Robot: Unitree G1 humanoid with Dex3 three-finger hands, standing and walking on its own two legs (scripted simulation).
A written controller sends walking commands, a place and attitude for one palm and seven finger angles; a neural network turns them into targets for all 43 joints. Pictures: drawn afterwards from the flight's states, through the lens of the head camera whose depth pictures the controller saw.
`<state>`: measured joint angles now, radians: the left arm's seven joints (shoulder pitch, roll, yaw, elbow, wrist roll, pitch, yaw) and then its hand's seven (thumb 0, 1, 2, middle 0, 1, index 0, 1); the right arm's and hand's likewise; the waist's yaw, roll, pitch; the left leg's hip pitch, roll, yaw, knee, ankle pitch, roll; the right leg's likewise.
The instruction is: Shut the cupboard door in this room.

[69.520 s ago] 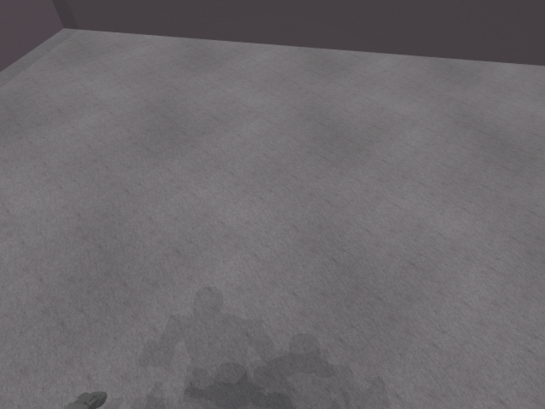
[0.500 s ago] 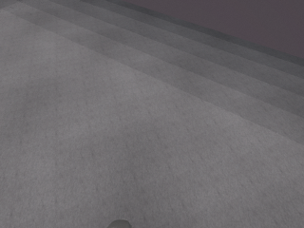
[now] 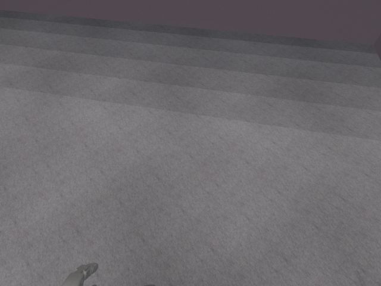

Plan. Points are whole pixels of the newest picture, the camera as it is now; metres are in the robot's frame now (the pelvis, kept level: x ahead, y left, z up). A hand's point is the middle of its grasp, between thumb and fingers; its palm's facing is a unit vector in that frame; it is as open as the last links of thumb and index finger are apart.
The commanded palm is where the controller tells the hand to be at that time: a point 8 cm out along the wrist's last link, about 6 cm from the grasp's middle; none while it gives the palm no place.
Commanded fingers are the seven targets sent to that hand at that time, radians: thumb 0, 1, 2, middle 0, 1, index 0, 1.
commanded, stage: turn to face it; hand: left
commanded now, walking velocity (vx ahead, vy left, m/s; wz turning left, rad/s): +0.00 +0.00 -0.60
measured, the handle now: out of the picture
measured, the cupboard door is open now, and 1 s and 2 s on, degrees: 21 21 21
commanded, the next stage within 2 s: none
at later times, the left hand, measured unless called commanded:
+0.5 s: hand (116, 261) +0.18 +0.20 -0.15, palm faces -0.25 -0.95 -0.20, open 7.4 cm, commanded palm none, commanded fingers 0.00 0.90 0.90 -0.20 -0.30 -0.20 -0.30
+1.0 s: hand (153, 250) +0.21 +0.11 -0.15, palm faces -0.51 -0.83 -0.21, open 7.4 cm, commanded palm none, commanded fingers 0.00 0.90 0.90 -0.20 -0.30 -0.20 -0.30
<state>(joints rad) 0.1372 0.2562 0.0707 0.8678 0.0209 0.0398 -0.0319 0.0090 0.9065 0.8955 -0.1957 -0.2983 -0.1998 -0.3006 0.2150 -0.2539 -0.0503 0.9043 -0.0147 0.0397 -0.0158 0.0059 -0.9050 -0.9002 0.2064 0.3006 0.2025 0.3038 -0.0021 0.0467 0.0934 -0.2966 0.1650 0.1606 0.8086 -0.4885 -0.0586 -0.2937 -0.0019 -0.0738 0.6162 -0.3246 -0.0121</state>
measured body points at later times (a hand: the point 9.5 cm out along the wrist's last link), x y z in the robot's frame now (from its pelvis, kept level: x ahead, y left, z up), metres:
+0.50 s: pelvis +0.03 +0.02 +0.02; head +0.08 +0.03 +0.46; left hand +0.20 +0.25 -0.13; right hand +0.03 -0.24 -0.11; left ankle +0.07 +0.14 -0.72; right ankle -0.04 -0.09 -0.65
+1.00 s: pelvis +0.04 -0.01 +0.01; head +0.09 -0.04 +0.46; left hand +0.24 +0.16 -0.13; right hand -0.01 -0.29 -0.12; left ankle +0.12 +0.10 -0.69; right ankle -0.02 -0.10 -0.72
